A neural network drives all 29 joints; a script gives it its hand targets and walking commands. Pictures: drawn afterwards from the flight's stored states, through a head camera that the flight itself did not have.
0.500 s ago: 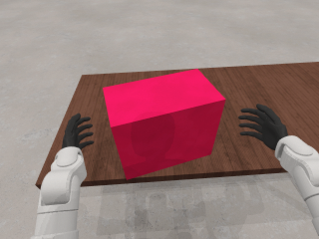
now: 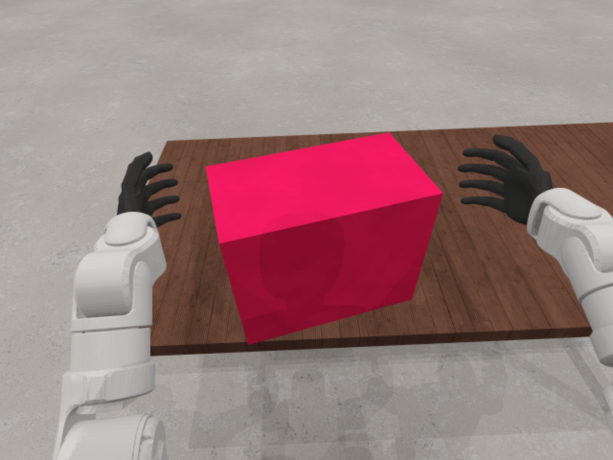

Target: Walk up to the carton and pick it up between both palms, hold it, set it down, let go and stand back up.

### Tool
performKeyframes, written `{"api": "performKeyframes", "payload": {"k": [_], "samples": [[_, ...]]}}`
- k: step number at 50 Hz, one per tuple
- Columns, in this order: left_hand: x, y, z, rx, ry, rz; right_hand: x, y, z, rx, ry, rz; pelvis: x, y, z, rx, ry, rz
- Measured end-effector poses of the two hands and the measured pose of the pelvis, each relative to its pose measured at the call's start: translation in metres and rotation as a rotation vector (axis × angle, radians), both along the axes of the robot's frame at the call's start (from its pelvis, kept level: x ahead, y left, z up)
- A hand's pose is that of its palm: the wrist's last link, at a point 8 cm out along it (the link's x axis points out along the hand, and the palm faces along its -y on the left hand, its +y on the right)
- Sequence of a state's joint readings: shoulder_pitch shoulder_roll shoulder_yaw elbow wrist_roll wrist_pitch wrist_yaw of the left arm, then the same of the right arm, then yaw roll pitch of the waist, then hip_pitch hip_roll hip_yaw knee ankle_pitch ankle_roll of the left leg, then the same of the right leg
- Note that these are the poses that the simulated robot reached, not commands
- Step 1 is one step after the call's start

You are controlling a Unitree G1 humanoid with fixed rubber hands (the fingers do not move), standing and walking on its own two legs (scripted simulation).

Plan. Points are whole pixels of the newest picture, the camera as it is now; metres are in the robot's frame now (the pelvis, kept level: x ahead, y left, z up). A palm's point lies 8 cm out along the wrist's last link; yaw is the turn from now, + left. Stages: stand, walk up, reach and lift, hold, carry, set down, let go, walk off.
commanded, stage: reach and lift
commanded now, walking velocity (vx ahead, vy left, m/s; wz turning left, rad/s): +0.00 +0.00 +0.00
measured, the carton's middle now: (318, 239) +0.46 +0.03 +0.05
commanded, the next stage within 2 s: none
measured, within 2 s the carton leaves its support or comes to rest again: neither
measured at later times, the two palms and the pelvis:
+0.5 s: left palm (120, 175) +0.39 +0.25 +0.23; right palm (514, 147) +0.43 -0.21 +0.23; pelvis +0.00 +0.00 +0.00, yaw +0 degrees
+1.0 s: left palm (122, 206) +0.40 +0.27 +0.17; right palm (498, 162) +0.45 -0.21 +0.19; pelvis +0.01 +0.00 +0.00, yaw +0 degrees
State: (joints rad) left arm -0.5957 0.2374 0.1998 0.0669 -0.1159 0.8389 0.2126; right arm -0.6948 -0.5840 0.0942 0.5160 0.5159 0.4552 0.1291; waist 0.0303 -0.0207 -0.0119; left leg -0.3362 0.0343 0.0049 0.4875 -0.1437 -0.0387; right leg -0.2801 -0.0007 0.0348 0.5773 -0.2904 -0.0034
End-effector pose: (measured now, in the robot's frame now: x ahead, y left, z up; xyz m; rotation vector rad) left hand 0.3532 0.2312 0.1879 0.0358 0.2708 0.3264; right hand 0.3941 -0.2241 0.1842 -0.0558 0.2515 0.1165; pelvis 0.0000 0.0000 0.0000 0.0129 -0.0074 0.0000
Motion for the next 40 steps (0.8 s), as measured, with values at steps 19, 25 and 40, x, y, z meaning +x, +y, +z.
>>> {"api": "performKeyframes", "payload": {"k": [19, 25, 40], "samples": [[0.026, 0.015, 0.029, -0.034, 0.02, 0.03, 0.032, 0.012, 0.034, 0.036, 0.01, -0.001, 0.001, 0.0, 0.0, 0.0, 0.001, 0.0], [0.033, 0.019, 0.038, -0.048, 0.017, 0.04, 0.039, 0.015, 0.042, 0.05, 0.01, 0.001, 0.002, 0.0, 0.0, 0.0, 0.003, 0.0], [0.041, 0.031, 0.016, -0.059, 0.05, 0.08, 0.051, 0.015, 0.024, 0.037, 0.055, -0.002, 0.004, 0.0, 0.0, 0.0, 0.014, 0.0]]}}
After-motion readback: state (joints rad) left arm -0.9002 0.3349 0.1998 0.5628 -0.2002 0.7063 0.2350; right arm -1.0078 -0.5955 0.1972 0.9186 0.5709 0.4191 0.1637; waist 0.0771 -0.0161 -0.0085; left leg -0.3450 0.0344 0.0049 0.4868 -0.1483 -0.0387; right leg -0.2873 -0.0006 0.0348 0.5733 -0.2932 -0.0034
